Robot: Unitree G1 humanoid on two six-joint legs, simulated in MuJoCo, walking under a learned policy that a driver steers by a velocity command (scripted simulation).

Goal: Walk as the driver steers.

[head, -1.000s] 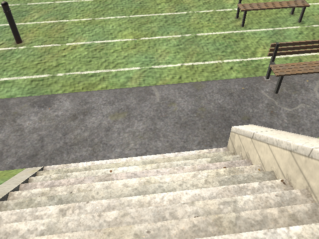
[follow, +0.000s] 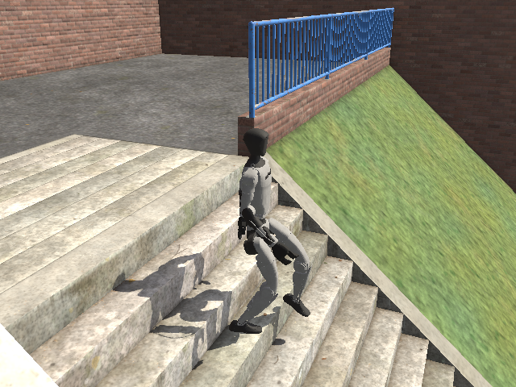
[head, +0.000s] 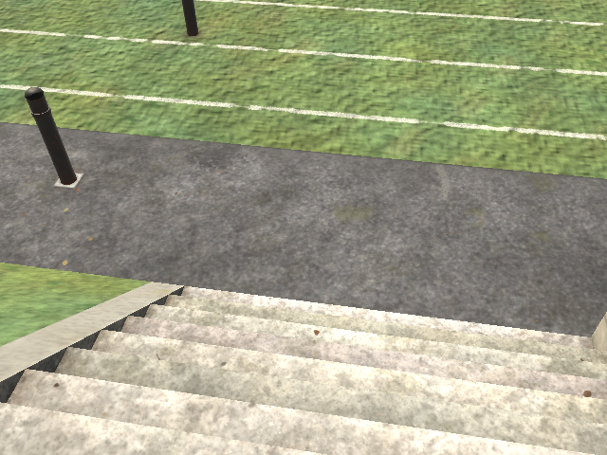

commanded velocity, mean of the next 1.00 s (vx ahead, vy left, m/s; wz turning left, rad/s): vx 0.50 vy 0.00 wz -0.35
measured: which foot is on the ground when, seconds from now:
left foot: up 0.00-0.14, down 0.16-0.72, up 0.74-1.00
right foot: down 0.00-0.16, up 0.18-0.72, down 0.74-1.00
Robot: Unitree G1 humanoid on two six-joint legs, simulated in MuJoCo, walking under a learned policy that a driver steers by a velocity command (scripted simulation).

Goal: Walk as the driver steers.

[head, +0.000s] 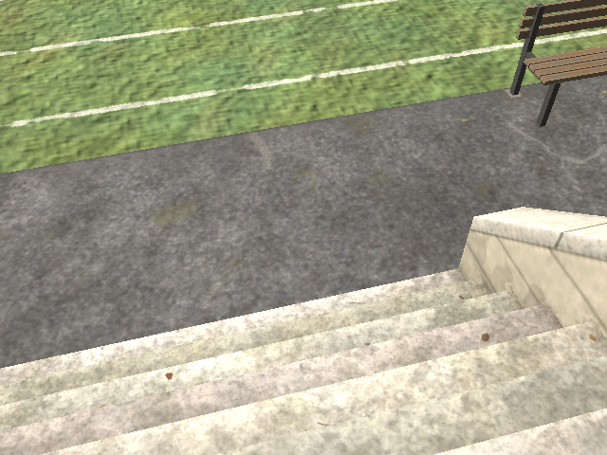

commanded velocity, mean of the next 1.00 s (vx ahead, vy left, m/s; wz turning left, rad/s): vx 0.50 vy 0.00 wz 0.42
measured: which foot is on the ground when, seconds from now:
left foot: up 0.00-0.18, down 0.20-0.66, up 0.68-1.00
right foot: down 0.00-0.20, up 0.22-0.64, down 0.66-1.00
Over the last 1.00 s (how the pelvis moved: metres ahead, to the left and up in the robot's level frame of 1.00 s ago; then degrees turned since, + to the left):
0.46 -0.07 -0.41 -20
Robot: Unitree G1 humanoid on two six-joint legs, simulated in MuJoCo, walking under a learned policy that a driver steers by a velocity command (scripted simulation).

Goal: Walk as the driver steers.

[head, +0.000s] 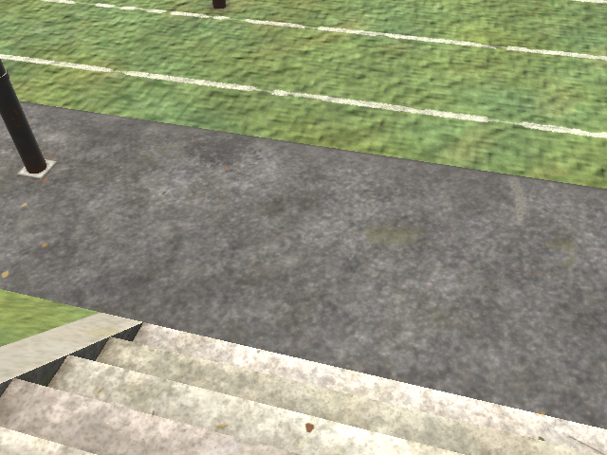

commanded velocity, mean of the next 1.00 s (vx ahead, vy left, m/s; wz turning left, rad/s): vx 0.48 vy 0.00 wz -0.40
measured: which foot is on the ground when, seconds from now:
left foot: up 0.00-0.14, down 0.16-0.68, up 0.70-1.00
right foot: down 0.00-0.16, up 0.18-0.66, down 0.68-1.00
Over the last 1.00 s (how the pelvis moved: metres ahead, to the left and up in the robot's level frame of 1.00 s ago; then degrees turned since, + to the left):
0.48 0.15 -0.42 27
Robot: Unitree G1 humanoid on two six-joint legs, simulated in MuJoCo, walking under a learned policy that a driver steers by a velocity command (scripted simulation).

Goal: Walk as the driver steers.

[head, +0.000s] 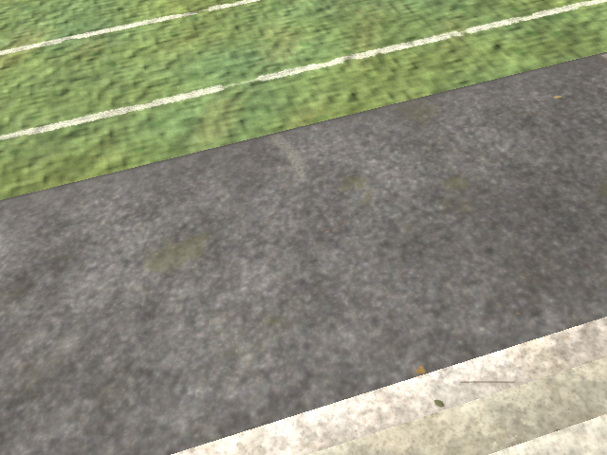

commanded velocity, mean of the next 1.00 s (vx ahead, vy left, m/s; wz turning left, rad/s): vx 0.07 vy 0.00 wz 0.32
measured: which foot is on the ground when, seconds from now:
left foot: up 0.00-0.10, down 0.12-0.58, up 0.60-1.00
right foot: down 0.00-0.14, up 0.16-0.52, down 0.54-1.00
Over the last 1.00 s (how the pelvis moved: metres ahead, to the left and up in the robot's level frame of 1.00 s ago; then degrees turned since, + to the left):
0.46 -0.08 -0.41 -30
